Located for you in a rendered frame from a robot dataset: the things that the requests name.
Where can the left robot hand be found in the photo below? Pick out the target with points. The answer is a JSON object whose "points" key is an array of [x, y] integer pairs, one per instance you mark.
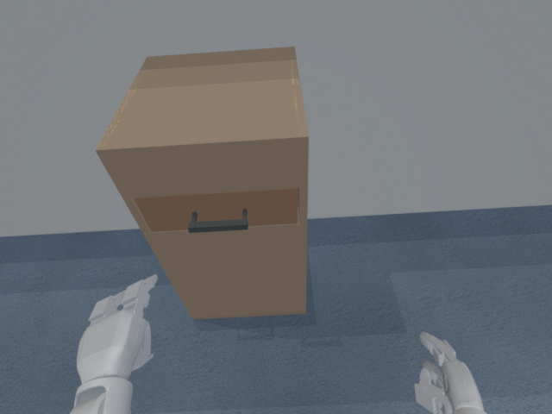
{"points": [[117, 342]]}

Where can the cabinet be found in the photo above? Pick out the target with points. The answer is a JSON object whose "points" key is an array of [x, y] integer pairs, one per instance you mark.
{"points": [[212, 122]]}

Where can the right robot hand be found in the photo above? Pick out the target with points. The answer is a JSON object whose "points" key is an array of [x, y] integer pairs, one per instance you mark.
{"points": [[455, 386]]}

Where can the handle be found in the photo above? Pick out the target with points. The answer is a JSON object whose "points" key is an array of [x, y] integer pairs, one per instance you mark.
{"points": [[224, 225]]}

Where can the left robot forearm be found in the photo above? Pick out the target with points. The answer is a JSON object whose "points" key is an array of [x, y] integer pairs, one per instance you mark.
{"points": [[104, 395]]}

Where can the drawer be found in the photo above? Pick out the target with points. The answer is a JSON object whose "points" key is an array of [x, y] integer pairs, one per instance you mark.
{"points": [[264, 207]]}

